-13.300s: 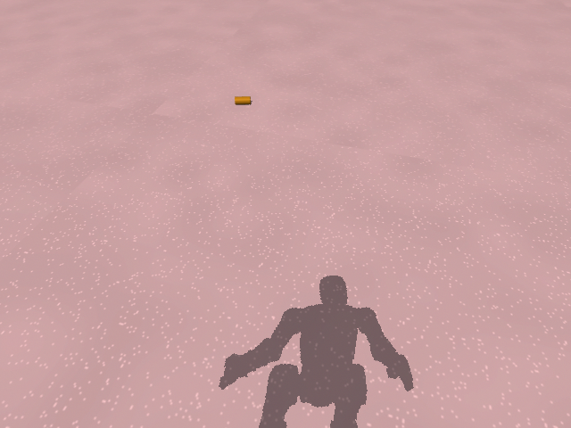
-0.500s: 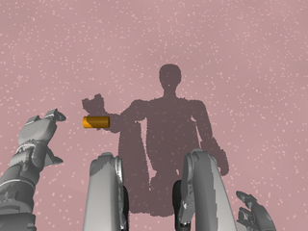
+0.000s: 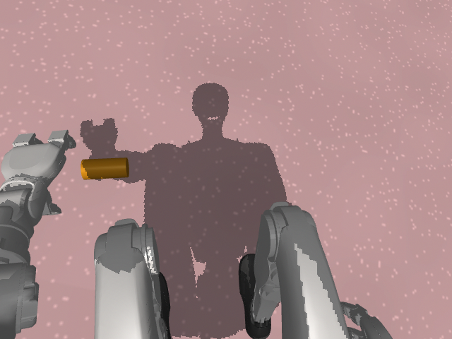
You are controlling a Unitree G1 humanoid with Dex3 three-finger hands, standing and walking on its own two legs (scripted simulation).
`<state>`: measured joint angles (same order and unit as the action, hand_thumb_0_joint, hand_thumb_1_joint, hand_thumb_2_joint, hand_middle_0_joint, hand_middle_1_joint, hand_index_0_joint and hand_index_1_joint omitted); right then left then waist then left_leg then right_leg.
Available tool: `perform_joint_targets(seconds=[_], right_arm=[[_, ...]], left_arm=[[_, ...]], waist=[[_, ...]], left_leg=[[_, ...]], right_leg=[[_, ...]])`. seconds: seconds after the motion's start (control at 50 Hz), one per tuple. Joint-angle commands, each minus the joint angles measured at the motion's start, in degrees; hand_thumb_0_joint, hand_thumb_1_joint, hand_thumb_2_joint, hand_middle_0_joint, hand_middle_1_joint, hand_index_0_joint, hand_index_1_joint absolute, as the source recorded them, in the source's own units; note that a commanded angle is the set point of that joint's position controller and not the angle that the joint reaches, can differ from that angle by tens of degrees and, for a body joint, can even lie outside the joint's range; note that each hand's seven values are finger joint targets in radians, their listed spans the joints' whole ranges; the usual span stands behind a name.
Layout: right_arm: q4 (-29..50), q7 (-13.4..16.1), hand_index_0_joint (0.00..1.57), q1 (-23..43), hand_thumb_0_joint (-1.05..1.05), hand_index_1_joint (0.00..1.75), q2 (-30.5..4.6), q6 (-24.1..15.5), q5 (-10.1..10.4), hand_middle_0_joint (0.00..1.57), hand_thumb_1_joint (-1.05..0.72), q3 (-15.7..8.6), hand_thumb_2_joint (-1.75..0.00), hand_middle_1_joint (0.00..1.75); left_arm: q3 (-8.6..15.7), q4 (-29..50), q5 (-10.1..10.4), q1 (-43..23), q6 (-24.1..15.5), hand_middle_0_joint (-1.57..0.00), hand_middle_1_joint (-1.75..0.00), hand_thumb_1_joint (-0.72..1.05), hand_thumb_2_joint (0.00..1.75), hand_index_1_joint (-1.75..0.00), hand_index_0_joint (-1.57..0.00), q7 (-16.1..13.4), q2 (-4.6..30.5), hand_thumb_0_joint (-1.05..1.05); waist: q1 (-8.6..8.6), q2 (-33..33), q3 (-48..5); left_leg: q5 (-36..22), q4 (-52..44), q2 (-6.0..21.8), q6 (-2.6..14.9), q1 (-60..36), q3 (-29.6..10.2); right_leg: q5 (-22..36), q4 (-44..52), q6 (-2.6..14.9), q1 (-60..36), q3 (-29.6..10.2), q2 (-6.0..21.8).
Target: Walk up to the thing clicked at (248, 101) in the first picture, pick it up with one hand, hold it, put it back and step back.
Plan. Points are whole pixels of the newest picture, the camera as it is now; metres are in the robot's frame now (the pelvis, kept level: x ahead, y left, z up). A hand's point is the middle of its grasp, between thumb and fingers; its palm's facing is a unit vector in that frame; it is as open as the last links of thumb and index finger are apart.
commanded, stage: rise first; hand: left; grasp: from above
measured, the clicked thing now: (106, 168) +0.49 +0.24 -0.34
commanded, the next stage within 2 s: none
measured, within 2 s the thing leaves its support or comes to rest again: neither
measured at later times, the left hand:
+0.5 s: hand (61, 173) +0.44 +0.30 -0.20, palm faces -0.46 -0.04 -0.89, open 13.8 cm
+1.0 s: hand (67, 169) +0.45 +0.29 -0.21, palm faces -0.46 -0.04 -0.89, open 14.0 cm
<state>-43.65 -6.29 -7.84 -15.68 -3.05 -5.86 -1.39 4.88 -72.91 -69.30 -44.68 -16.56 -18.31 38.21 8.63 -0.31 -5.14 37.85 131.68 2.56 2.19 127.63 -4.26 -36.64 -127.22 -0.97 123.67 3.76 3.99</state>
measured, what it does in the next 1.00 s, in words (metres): stands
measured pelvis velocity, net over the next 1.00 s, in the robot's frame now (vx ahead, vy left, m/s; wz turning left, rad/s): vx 0.01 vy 0.00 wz -0.02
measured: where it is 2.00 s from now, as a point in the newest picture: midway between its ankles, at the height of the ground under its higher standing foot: (208, 320)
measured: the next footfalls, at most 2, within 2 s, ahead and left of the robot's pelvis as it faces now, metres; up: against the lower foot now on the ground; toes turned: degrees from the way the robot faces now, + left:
none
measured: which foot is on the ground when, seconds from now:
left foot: down 0.00-1.00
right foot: down 0.00-1.00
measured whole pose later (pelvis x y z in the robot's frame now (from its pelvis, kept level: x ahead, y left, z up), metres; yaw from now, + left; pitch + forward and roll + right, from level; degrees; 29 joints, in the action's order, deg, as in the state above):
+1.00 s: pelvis +0.01 +0.00 -0.04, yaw -1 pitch +34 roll -8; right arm -43.8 -8.3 -8.1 -16.2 -3.3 -9.6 0.9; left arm 6.8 -80.5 -75.4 -50.6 -17.8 -24.4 42.6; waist 12.1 -1.1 -2.2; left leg 40.0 138.8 2.5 1.7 133.2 -5.8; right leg -38.3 -133.8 -0.8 129.1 4.4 3.4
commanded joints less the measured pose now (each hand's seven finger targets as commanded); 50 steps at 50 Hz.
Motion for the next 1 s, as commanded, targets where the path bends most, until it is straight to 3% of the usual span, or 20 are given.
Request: perform_joint_targets(seconds=[0.0,0.08,0.1,0.12,0.18,0.2,0.22,0.24,0.28,0.3,0.44,0.62,0.68,0.72,0.74,0.76,0.78,0.84,0.96,0.98], right_arm=[[1.31,0.27,0.2,-9.71,0.0,0.3,-13.22,-0.23,-0.82,0.2,-0.91,-4.18,-0.9,0.3],[0.63,0.01,0.2,-10.18,0.0,0.3,-12.93,0.03,-1.49,0.2,-0.91,-3.9,-0.91,0.3],[0.64,-0.07,0.2,-10.11,0.0,0.3,-12.96,0.02,-1.71,0.2,-0.91,-3.81,-0.91,0.3],[0.46,-0.23,0.2,-10.22,0.0,0.3,-13.06,0.02,-1.92,0.2,-0.91,-3.73,-0.9,0.3],[0.34,-0.22,0.2,-10.28,0.0,0.3,-12.87,0.24,-2.16,0.2,-0.91,-3.62,-0.9,0.3],[0.32,-0.38,0.2,-10.42,0.0,0.3,-13.06,0.23,-2.46,0.2,-0.91,-3.57,-0.9,0.3],[-0.03,-0.39,0.2,-10.94,0.0,0.3,-13.17,0.36,-2.74,0.2,-0.91,-3.76,-0.9,0.3],[0.03,-0.4,0.2,-10.64,0.0,0.3,-13.13,0.38,-2.66,0.2,-0.91,-3.67,-0.9,0.3],[-0.18,-0.44,0.2,-10.7,0.0,0.3,-13.29,0.4,-2.76,0.2,-0.91,-3.79,-0.9,0.3],[-0.18,-0.48,0.2,-10.41,0.0,0.3,-13.15,0.47,-2.8,0.2,-0.91,-3.48,-0.9,0.3],[0.07,-0.53,0.2,-10.15,0.0,0.3,-13.6,0.27,-3.17,0.2,-0.91,-3.53,-0.9,0.3],[-0.03,-0.86,0.2,-11.16,0.0,0.3,-14.18,-0.15,-3.47,0.2,-0.91,-3.24,-0.9,0.3],[-0.39,-0.98,0.2,-12.33,0.0,0.3,-13.92,-0.29,-3.88,0.2,-0.91,-2.84,-0.9,0.3],[-0.02,-1.06,0.2,-11.72,0.0,0.3,-13.99,-0.32,-3.56,0.2,-0.91,-2.89,-0.9,0.3],[0.38,-1.02,0.2,-11.46,0.0,0.3,-14.17,-0.34,-3.83,0.2,-0.91,-2.64,-0.9,0.3],[0.14,-1.11,0.2,-11.5,0.0,0.3,-13.84,-0.42,-3.7,0.2,-0.91,-2.61,-0.9,0.3],[0.18,-1.06,0.2,-11.8,0.0,0.3,-14.28,-0.29,-3.68,0.2,-0.91,-2.81,-0.9,0.3],[0.31,-1.31,0.2,-11.92,0.0,0.3,-14.24,-0.33,-3.92,0.2,-0.91,-2.3,-0.9,0.3],[0.31,-1.47,0.2,-11.97,0.0,0.3,-14.52,-0.29,-4.0,0.2,-0.91,-2.25,-0.9,0.3],[0.16,-1.47,0.2,-11.93,0.0,0.3,-14.4,-0.28,-3.79,0.2,-0.91,-2.15,-0.9,0.3]], left_arm=[[2.42,6.44,-0.99,-17.71,-0.7,-0.11,-0.95,-0.48,0.95,-0.94,-0.12,-3.13,14.88,0.0],[3.97,5.15,-2.66,-18.66,-1.34,-0.14,-0.92,-0.45,0.93,-0.91,-0.15,-4.43,17.83,0.0],[3.04,3.19,-2.9,-17.56,-1.16,-0.13,-0.92,-0.46,0.94,-0.91,-0.14,-4.59,16.05,0.0],[2.92,3.54,-3.11,-18.87,-1.38,-0.12,-0.93,-0.46,0.94,-0.92,-0.13,-4.82,16.1,0.0],[2.8,2.57,-4.1,-18.78,-1.61,-0.12,-0.93,-0.47,0.94,-0.93,-0.13,-5.26,16.56,0.0],[3.27,2.51,-4.24,-19.26,-1.71,-0.14,-0.92,-0.45,0.93,-0.91,-0.14,-5.54,17.23,0.0],[3.94,5.57,-4.26,-21.28,-2.18,-0.13,-0.93,-0.46,0.94,-0.92,-0.14,-5.79,18.48,0.0],[3.27,1.22,-4.74,-17.87,-1.71,-0.13,-0.93,-0.47,0.94,-0.92,-0.14,-5.8,17.05,0.0],[2.83,4.14,-4.65,-21.91,-2.45,-0.13,-0.93,-0.46,0.94,-0.92,-0.14,-6.04,17.18,0.0],[2.7,1.75,-5.27,-20.09,-2.29,-0.12,-0.94,-0.47,0.94,-0.93,-0.13,-6.09,17.52,0.0],[3.5,1.9,-5.24,-22.2,-2.34,-0.11,-0.95,-0.47,0.94,-0.94,-0.12,-7.75,18.15,0.0],[3.83,1.14,-4.94,-22.13,-1.0,-0.08,-0.98,-0.5,0.97,-0.97,-0.09,-8.68,18.08,0.0],[3.99,1.23,-5.53,-21.51,-0.78,-0.08,-1.0,-0.52,0.98,-0.99,-0.09,-8.46,18.87,0.0],[4.54,2.22,-4.74,-22.07,-0.81,-0.07,-1.0,-0.51,0.98,-0.98,-0.08,-8.43,19.75,0.0],[4.11,-0.5,-4.76,-19.44,-0.48,-0.07,-1.0,-0.52,0.99,-0.99,-0.08,-8.31,18.2,0.0],[3.26,1.31,-4.96,-21.56,-0.75,-0.07,-1.02,-0.52,0.98,-1.0,-0.08,-8.05,18.48,0.0],[4.39,1.55,-5.09,-22.21,-0.9,-0.06,-1.01,-0.52,0.99,-1.0,-0.07,-8.11,19.85,0.0],[3.69,-0.62,-5.03,-19.9,-0.76,-0.06,-1.01,-0.53,1.0,-1.0,-0.07,-7.85,18.06,0.0],[3.4,0.99,-5.01,-22.36,-1.27,-0.07,-0.99,-0.56,1.03,-1.0,-0.06,-8.1,18.52,0.0],[3.84,-0.29,-5.35,-21.59,-1.28,-0.07,-0.99,-0.56,1.03,-1.0,-0.06,-8.2,19.38,0.0]], waist=[[0.67,12.53,-36.83],[0.28,11.95,-36.94],[0.55,11.41,-36.5],[1.28,12.0,-36.0],[0.91,11.95,-37.09],[1.57,11.96,-36.58],[1.3,12.19,-38.02],[1.01,11.89,-37.26],[2.14,12.94,-37.06],[1.43,13.36,-36.59],[2.11,14.14,-35.7],[3.06,14.47,-36.18],[3.47,13.41,-36.09],[3.15,13.91,-36.74],[2.98,13.7,-36.35],[3.13,14.77,-36.08],[3.28,14.13,-36.24],[3.69,13.56,-34.42],[4.41,14.38,-35.57],[3.87,14.64,-35.29]], left_leg=[[-5.88,-15.05,-2.69,-0.67,-30.7,0.83],[-6.59,-13.17,-2.99,-0.33,-28.23,2.21],[-6.7,-12.68,-2.95,-0.33,-28.47,2.29],[-6.99,-12.47,-2.79,-0.33,-28.37,1.84],[-8.17,-11.46,-3.05,-0.15,-27.7,2.68],[-8.13,-11.29,-3.04,-0.05,-26.94,2.46],[-9.02,-11.3,-2.92,-0.14,-27.77,2.27],[-8.61,-11.1,-3.01,-0.17,-27.88,2.38],[-8.59,-10.88,-2.71,-0.29,-28.27,1.67],[-8.53,-10.5,-2.91,-0.25,-27.6,2.03],[-6.22,-10.64,-2.68,-0.22,-26.44,1.73],[-8.65,-9.4,-2.57,-0.33,-27.07,1.4],[-9.76,-8.12,-2.88,-0.06,-25.74,2.39],[-9.29,-7.93,-2.92,0.03,-24.84,2.44],[-8.93,-8.32,-2.9,-0.1,-25.54,2.14],[-8.72,-8.24,-2.93,-0.14,-25.27,2.39],[-8.27,-8.01,-2.93,-0.01,-24.6,2.22],[-8.07,-8.13,-3.03,0.03,-24.13,2.17],[-8.72,-7.65,-2.86,-0.17,-24.84,1.67],[-8.17,-7.54,-3.01,-0.12,-24.14,1.87]], right_leg=[[5.9,11.63,2.75,-12.68,3.22,-3.02],[6.41,11.44,2.91,-14.42,2.8,-3.34],[6.61,11.41,2.84,-14.11,2.83,-3.26],[6.79,10.45,2.78,-13.1,3.2,-3.22],[8.05,10.79,2.76,-14.7,2.8,-3.48],[8.11,10.1,2.65,-14.59,3.02,-3.38],[8.8,9.63,2.72,-14.81,3.25,-3.47],[8.23,9.82,2.78,-14.19,3.07,-3.49],[8.3,8.8,2.82,-12.26,3.53,-3.52],[8.22,8.68,2.85,-12.57,3.4,-3.62],[6.52,7.73,2.8,-10.53,3.76,-3.59],[9.02,6.41,2.72,-10.02,3.89,-3.42],[10.53,7.47,2.54,-12.88,3.58,-3.54],[10.11,6.81,2.61,-13.1,3.41,-3.54],[9.49,6.86,2.65,-12.25,3.58,-3.56],[9.43,6.96,2.77,-12.22,3.58,-3.67],[9.2,6.96,2.78,-12.1,3.7,-3.71],[8.81,7.13,2.56,-12.13,3.92,-3.63],[9.48,6.44,2.7,-11.54,4.46,-3.96],[9.09,6.54,2.77,-11.74,4.26,-4.01]])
